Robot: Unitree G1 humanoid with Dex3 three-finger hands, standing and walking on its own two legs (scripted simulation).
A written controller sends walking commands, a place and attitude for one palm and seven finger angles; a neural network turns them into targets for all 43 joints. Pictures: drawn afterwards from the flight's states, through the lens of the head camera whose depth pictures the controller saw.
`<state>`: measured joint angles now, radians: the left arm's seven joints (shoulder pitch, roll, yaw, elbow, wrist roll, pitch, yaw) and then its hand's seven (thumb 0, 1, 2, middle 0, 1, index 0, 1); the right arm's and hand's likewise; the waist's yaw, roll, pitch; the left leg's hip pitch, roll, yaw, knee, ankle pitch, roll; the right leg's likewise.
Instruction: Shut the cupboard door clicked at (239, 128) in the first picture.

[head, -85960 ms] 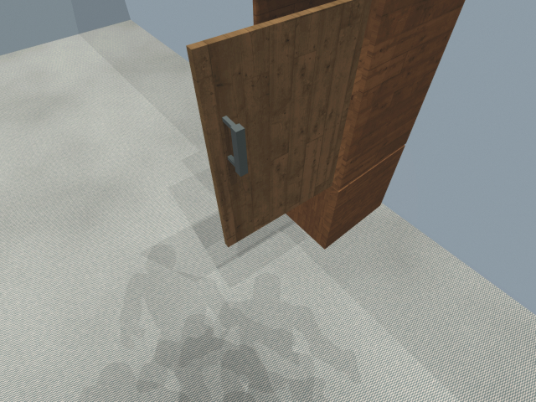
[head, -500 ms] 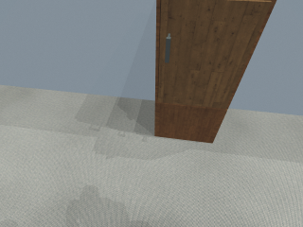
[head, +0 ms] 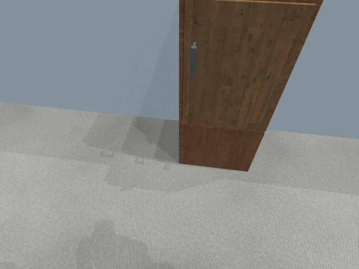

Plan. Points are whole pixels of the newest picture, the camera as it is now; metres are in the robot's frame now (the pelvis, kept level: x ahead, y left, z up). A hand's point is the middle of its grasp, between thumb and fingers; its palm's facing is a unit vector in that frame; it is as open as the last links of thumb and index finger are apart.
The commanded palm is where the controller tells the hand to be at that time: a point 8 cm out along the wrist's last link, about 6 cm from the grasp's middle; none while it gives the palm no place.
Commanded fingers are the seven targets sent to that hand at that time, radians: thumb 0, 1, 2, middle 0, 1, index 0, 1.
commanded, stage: look to check the result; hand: left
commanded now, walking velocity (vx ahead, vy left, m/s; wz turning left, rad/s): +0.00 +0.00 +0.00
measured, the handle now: (193, 59) +0.85 -0.01 +0.04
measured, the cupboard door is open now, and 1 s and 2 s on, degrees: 0 0 0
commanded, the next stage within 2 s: stand and wait in 0.36 s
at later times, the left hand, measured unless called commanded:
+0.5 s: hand out of the picture +0.01 +0.16 -0.17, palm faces +0.03 -0.97 -0.22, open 7.4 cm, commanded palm none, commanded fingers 0.00 0.90 0.90 -0.20 -0.30 -0.20 -0.30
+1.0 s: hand out of the picture +0.01 +0.15 -0.18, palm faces +0.03 -0.97 -0.22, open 7.4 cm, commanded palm none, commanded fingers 0.00 0.90 0.90 -0.20 -0.30 -0.20 -0.30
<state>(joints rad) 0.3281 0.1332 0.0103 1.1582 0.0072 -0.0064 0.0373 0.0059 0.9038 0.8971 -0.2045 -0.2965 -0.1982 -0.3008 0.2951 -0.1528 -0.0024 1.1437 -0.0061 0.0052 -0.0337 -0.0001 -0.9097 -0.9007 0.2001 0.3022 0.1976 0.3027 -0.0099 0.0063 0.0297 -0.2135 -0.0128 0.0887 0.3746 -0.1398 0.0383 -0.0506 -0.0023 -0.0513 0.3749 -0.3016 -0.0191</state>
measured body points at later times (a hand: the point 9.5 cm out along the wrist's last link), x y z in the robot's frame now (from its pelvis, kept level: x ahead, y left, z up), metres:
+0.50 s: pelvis +0.02 -0.02 +0.00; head +0.03 -0.03 +0.45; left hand +0.01 +0.21 -0.16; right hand +0.04 -0.26 -0.16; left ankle +0.04 +0.10 -0.74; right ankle -0.06 -0.10 -0.74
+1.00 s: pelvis +0.03 -0.03 +0.00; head +0.04 -0.04 +0.45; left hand +0.01 +0.20 -0.16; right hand +0.03 -0.26 -0.16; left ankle +0.04 +0.10 -0.74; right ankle -0.06 -0.10 -0.74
